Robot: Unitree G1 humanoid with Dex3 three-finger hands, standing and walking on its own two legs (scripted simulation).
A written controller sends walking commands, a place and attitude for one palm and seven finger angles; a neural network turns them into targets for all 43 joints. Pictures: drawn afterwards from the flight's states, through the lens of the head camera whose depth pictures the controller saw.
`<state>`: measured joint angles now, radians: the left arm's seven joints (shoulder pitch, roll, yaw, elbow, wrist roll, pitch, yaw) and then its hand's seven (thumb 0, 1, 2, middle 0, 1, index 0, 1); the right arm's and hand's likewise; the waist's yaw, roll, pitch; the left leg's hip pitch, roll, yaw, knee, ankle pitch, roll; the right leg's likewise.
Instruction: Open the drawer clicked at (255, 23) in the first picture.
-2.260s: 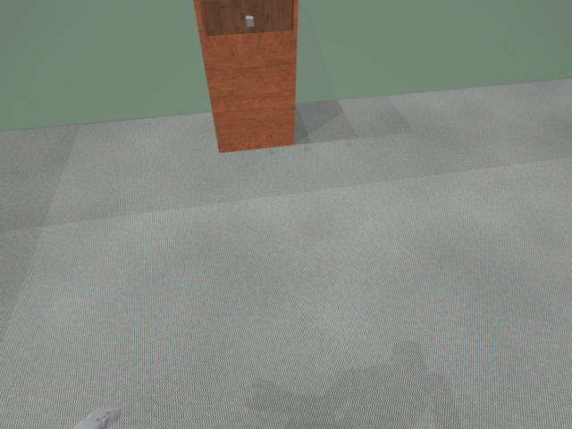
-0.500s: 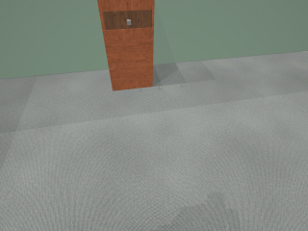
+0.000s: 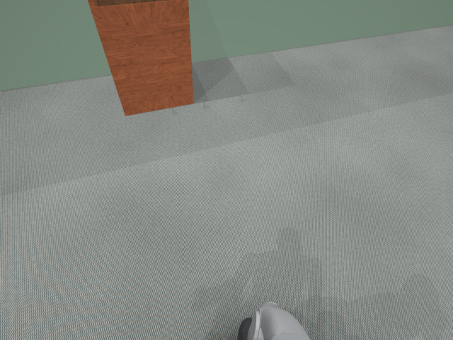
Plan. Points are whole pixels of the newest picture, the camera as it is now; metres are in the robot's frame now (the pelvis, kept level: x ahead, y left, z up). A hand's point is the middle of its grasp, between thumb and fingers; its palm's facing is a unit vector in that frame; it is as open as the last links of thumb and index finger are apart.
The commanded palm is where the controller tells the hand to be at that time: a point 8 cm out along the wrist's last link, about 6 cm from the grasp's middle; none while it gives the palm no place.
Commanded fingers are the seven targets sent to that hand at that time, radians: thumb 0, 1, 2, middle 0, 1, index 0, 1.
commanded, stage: walk to a spot facing it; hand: left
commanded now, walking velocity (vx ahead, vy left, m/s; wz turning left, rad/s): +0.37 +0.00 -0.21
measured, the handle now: out of the picture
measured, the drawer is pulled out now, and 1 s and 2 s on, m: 0.00 0.00 0.00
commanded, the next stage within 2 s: turn to face it in 1.28 s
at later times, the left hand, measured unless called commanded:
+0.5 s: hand (146, 284) +0.24 +0.18 -0.17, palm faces +0.04 -0.99 -0.12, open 7.3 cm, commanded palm none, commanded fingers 0.00 0.90 0.90 -0.20 -0.30 -0.20 -0.30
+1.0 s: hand (186, 145) +0.62 +0.14 -0.15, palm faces -0.25 -0.95 -0.21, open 7.4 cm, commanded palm none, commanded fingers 0.00 0.90 0.90 -0.20 -0.30 -0.20 -0.30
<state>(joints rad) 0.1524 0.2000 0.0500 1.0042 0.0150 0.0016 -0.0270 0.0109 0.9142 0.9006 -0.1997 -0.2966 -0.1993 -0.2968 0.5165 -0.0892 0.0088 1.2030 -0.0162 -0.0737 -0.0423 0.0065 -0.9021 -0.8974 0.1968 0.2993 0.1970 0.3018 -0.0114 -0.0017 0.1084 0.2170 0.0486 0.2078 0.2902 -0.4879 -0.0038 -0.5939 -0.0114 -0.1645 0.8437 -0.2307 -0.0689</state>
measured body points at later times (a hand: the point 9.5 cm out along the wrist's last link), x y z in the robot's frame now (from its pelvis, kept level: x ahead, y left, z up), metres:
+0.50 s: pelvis +0.26 +0.02 +0.01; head +0.28 +0.04 +0.46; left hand +0.24 +0.23 -0.16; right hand +0.34 -0.22 -0.13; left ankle +0.37 +0.14 -0.71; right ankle +0.15 -0.07 -0.72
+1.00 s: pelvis +0.48 -0.01 +0.01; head +0.50 -0.03 +0.45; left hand +0.63 +0.19 -0.13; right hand +0.34 -0.19 -0.15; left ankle +0.38 +0.14 -0.72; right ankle +0.56 -0.14 -0.71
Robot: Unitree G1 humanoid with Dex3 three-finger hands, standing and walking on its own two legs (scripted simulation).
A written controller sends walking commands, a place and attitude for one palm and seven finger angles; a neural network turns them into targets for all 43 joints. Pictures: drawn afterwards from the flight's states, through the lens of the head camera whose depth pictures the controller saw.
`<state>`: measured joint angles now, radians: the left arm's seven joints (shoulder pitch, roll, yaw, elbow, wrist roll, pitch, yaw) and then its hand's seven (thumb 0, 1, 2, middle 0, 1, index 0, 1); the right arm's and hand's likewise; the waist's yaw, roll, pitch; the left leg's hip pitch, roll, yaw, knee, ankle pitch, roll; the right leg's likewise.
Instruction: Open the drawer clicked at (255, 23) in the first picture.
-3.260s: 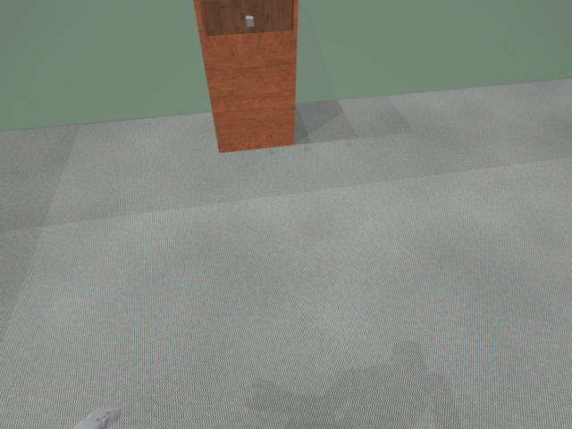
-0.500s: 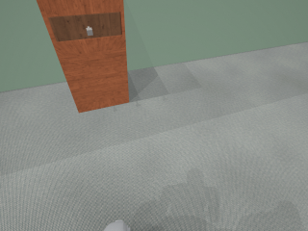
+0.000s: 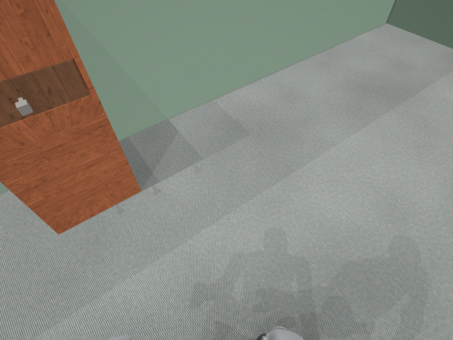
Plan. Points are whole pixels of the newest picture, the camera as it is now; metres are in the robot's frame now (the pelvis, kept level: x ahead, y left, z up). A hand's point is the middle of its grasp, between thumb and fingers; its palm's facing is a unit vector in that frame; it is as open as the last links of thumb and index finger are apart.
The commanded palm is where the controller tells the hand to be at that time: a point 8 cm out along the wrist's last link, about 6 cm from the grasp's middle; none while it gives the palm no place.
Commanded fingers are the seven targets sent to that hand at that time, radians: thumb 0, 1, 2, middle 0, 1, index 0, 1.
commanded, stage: walk to a spot facing it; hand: left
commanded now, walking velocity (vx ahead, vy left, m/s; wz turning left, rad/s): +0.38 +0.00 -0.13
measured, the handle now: (23, 104) +0.77 +0.66 -0.05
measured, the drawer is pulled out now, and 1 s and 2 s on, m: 0.00 0.00 0.00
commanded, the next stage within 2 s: turn to face it in 0.28 s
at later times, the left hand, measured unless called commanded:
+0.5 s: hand out of the picture +0.15 +0.17 -0.18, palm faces +0.17 -0.98 -0.13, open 7.3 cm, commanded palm none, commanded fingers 0.00 0.90 0.90 -0.20 -0.30 -0.20 -0.30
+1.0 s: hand (133, 243) +0.35 +0.23 -0.13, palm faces +0.34 -0.90 -0.27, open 7.3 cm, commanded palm none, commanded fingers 0.00 0.90 0.90 -0.20 -0.30 -0.20 -0.30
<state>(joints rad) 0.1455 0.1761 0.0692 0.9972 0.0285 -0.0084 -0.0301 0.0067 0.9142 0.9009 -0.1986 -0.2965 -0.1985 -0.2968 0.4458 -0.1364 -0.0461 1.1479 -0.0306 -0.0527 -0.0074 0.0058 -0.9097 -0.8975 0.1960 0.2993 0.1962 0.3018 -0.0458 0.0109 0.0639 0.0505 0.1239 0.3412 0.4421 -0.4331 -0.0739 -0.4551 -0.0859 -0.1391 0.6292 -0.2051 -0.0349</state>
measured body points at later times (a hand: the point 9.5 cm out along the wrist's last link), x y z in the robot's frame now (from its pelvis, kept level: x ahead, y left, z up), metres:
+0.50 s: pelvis +0.21 +0.02 +0.00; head +0.22 +0.04 +0.45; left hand +0.14 +0.22 -0.17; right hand +0.32 -0.22 -0.13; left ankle +0.30 +0.12 -0.73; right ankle +0.11 -0.10 -0.72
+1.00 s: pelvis +0.27 +0.00 +0.00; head +0.30 -0.01 +0.45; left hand +0.33 +0.28 -0.11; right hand +0.39 -0.23 -0.15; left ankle +0.30 +0.12 -0.72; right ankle +0.33 -0.12 -0.73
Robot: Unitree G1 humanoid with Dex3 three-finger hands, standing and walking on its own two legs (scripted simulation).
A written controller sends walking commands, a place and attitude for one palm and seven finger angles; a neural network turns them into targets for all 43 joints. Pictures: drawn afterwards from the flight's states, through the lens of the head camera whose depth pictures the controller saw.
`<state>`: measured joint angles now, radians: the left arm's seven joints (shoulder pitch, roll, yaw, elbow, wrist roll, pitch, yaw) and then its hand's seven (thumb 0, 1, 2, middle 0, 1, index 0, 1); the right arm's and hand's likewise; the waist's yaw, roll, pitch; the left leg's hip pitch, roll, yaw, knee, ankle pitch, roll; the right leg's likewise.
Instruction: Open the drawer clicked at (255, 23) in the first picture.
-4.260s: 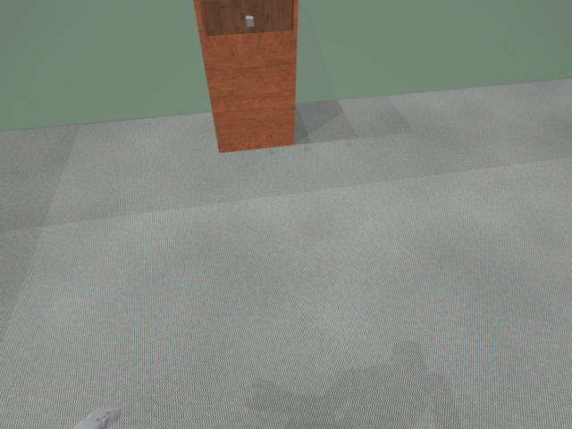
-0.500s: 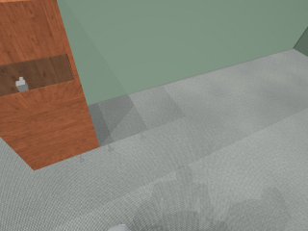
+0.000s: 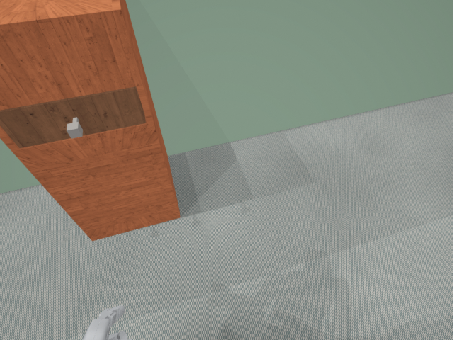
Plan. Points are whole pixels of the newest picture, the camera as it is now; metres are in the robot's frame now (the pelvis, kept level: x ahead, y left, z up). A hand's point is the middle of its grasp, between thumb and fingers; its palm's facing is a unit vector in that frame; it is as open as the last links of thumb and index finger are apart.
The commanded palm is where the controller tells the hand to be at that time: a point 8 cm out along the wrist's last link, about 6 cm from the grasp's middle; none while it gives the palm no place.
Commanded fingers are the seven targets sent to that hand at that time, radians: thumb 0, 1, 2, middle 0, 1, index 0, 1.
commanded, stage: turn to face it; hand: left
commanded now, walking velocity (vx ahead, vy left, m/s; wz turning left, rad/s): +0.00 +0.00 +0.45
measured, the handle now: (75, 126) +0.68 +0.47 -0.06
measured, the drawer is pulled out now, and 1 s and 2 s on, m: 0.00 0.00 0.00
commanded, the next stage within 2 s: take the last steps up to it in 0.28 s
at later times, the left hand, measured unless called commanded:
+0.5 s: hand out of the picture -0.06 +0.23 -0.18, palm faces +0.29 -0.93 -0.24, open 7.4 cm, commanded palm none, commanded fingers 0.00 0.90 0.90 -0.20 -0.30 -0.20 -0.30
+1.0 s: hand out of the picture +0.03 +0.19 -0.15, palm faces +0.34 -0.92 -0.21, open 7.3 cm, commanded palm none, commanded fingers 0.00 0.90 0.90 -0.20 -0.30 -0.20 -0.30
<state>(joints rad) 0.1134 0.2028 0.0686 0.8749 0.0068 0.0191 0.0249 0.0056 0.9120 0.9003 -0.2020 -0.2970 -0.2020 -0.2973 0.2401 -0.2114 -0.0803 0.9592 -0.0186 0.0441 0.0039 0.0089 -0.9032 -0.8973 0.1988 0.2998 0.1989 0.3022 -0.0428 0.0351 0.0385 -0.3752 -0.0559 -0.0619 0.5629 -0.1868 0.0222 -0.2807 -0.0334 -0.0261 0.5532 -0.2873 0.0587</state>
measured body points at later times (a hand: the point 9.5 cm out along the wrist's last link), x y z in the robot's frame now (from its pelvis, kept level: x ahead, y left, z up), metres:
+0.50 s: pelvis -0.01 +0.02 +0.00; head +0.01 +0.06 +0.45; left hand -0.07 +0.28 -0.16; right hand +0.16 -0.19 -0.12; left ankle -0.05 +0.12 -0.73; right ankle +0.00 -0.12 -0.68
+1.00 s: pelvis +0.07 +0.02 +0.02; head +0.07 +0.00 +0.46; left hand +0.01 +0.24 -0.13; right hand +0.12 -0.21 -0.15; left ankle +0.03 +0.15 -0.65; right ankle +0.10 -0.07 -0.73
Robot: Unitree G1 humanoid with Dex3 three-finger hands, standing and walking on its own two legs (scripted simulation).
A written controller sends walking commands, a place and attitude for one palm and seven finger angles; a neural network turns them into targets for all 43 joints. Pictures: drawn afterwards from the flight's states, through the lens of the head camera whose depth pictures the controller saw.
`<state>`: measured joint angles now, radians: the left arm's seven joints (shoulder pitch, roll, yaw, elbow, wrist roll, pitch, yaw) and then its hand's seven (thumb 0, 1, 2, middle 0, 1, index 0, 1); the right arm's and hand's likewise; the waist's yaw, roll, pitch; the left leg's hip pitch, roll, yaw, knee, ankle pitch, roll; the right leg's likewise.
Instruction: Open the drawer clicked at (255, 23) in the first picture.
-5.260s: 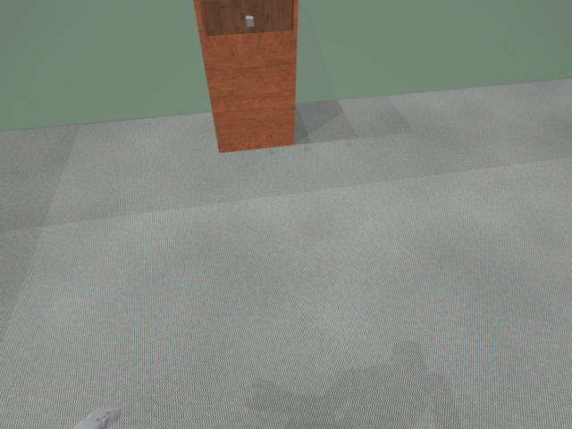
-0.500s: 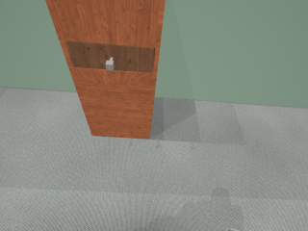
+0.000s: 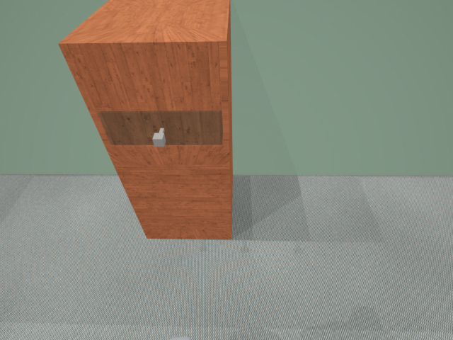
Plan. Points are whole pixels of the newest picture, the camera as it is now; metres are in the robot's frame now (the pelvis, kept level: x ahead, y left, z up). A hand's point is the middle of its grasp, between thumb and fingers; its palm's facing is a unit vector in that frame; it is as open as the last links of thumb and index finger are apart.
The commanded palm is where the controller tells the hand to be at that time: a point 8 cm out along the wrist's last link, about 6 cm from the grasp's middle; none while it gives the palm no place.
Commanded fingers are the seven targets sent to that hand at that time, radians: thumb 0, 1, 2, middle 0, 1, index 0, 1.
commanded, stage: take the last steps up to it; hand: left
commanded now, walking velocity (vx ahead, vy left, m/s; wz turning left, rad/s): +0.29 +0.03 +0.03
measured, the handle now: (160, 136) +0.71 +0.26 -0.07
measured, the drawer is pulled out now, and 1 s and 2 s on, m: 0.00 0.00 0.00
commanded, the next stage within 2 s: come to a stop and stand still in 0.46 s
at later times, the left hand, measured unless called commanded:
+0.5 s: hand out of the picture +0.15 +0.26 -0.18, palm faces +0.04 -0.99 -0.16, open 7.4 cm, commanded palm none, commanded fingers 0.00 0.90 0.90 -0.20 -0.30 -0.20 -0.30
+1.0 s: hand (138, 286) +0.28 +0.24 -0.18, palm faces +0.04 -0.98 -0.20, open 7.2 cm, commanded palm none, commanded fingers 0.00 0.90 0.90 -0.20 -0.30 -0.20 -0.30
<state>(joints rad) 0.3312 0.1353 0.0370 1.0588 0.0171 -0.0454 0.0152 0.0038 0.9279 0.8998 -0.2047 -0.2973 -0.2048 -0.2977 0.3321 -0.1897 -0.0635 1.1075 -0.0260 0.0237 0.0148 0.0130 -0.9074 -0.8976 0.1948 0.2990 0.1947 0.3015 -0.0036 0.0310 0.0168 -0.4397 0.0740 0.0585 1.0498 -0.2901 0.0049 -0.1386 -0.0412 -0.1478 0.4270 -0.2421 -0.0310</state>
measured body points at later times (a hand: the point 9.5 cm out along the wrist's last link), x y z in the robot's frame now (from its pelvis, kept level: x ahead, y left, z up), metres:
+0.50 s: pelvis +0.14 +0.09 +0.00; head +0.16 +0.11 +0.45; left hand +0.14 +0.32 -0.17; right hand +0.18 -0.15 -0.14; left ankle +0.15 +0.16 -0.74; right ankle +0.13 -0.05 -0.67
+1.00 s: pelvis +0.18 +0.07 -0.01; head +0.23 +0.07 +0.43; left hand +0.28 +0.29 -0.16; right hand +0.19 -0.16 -0.18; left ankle +0.13 +0.18 -0.72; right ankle +0.25 -0.06 -0.74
